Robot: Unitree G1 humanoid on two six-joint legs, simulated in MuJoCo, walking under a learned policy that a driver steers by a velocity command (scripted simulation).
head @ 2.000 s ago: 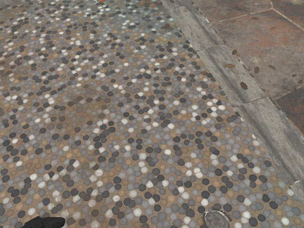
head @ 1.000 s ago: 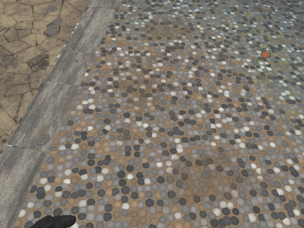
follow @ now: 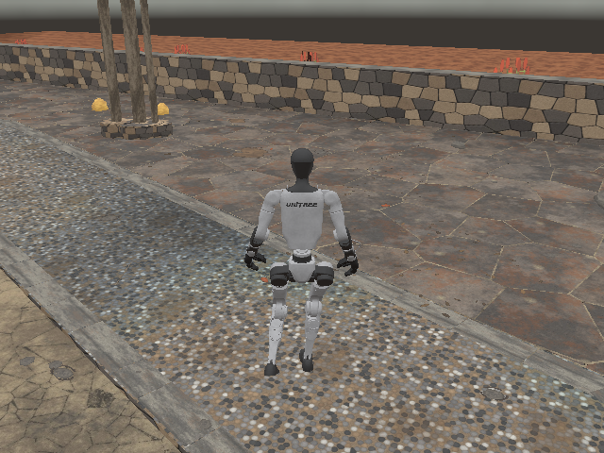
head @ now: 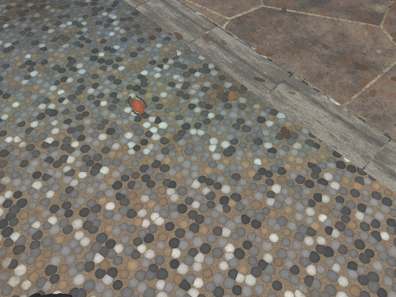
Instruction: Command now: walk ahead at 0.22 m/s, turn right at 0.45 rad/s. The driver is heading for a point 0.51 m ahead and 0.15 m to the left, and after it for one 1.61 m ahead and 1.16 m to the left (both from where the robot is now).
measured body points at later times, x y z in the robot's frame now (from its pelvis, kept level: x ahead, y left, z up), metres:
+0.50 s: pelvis +0.10 +0.11 +0.02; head +0.14 +0.15 +0.47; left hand +0.21 +0.42 -0.09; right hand +0.30 -0.14 -0.06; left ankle +0.09 +0.20 -0.71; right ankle +0.11 -0.04 -0.65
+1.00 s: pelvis +0.26 +0.12 +0.03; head +0.28 +0.12 +0.48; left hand +0.36 +0.42 -0.06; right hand +0.39 -0.14 -0.09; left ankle +0.09 +0.21 -0.71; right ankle +0.43 +0.00 -0.66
